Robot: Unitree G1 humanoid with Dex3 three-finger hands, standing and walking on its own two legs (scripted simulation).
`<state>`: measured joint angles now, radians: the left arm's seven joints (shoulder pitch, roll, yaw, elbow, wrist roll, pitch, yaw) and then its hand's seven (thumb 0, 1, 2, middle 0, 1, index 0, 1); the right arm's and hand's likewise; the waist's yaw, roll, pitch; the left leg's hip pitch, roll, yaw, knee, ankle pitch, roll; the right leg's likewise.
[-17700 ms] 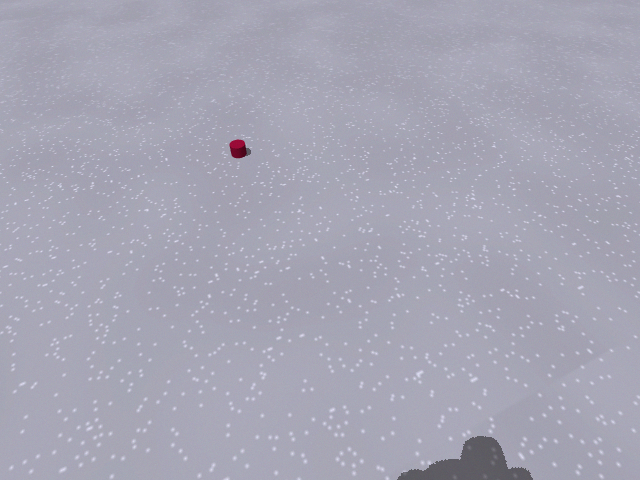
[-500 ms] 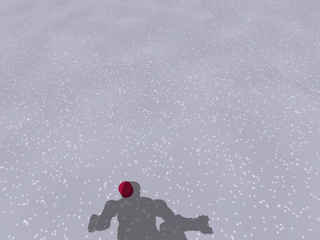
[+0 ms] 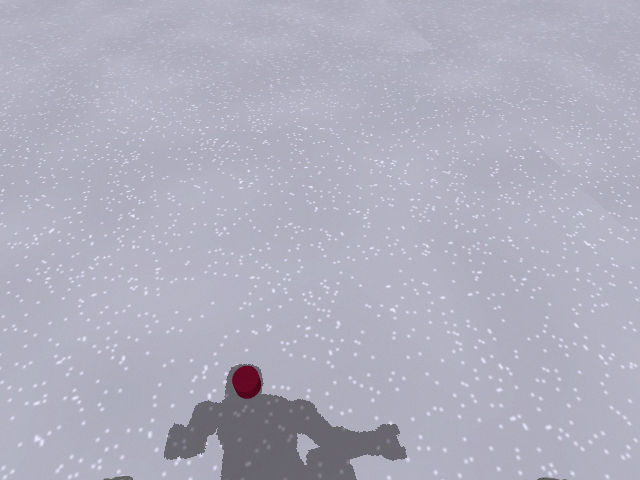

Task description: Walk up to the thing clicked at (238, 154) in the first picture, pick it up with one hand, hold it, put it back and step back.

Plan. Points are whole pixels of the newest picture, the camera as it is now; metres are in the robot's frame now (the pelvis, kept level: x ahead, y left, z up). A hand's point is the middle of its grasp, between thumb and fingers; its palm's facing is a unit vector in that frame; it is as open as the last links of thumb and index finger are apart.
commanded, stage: walk up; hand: left
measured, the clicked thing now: (246, 382) +0.52 +0.24 -0.75
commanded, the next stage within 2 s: none
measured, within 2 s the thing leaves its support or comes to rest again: neither
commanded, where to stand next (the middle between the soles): +0.13 +0.01 m, yaw +0 degrees
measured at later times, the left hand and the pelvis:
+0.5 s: hand out of the picture +0.08 +0.27 -0.16, palm faces +0.03 -0.94 -0.33, open 7.4 cm; pelvis +0.02 +0.01 +0.00, yaw +2 degrees
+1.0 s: hand out of the picture +0.17 +0.27 -0.17, palm faces +0.01 -0.92 -0.40, open 7.4 cm; pelvis +0.08 +0.00 -0.02, yaw +2 degrees
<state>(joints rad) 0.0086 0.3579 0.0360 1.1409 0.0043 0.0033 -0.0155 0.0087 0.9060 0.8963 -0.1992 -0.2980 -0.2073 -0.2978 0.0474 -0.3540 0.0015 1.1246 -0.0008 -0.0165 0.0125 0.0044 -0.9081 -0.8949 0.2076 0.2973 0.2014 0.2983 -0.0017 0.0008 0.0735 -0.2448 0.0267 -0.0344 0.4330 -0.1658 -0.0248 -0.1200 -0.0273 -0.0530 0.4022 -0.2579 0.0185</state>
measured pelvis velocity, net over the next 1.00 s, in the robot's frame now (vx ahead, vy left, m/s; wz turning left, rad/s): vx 0.08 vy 0.00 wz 0.04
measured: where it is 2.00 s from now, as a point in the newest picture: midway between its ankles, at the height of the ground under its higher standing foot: outside the picture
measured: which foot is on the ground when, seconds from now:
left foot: down 0.00-1.00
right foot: down 0.00-0.66, up 0.68-0.96, down 0.98-1.00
